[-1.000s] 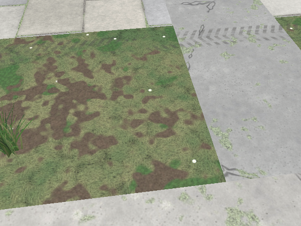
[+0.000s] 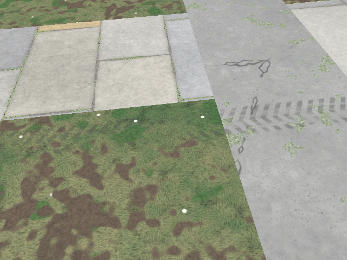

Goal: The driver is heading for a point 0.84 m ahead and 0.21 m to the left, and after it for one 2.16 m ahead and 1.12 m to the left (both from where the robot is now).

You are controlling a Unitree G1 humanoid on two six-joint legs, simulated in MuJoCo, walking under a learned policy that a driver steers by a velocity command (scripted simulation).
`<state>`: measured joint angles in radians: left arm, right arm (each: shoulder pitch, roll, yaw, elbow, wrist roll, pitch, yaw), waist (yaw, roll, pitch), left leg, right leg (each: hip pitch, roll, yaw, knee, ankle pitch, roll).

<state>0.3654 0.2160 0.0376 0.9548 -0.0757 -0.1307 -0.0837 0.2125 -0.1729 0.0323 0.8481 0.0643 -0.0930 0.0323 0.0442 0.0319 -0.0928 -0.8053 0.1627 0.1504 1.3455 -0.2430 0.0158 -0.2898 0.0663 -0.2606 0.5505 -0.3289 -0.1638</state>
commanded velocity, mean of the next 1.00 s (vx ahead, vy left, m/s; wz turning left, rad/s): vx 0.50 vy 0.00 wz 0.40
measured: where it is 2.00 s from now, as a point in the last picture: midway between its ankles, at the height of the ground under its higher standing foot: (133, 215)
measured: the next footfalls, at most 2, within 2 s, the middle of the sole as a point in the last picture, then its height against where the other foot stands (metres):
left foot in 0.42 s outside the picture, level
right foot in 0.90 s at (190, 257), level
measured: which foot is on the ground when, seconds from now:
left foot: up 0.00-0.40, down 0.42-0.90, up 0.92-1.00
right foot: down 0.00-0.38, up 0.40-0.88, down 0.90-1.00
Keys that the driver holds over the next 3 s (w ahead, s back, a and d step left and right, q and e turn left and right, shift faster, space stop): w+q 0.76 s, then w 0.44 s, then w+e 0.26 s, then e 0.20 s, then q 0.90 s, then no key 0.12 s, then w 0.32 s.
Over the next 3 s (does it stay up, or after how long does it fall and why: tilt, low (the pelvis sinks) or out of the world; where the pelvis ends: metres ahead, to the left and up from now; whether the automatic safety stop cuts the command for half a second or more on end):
stays up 0.76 0.31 0.02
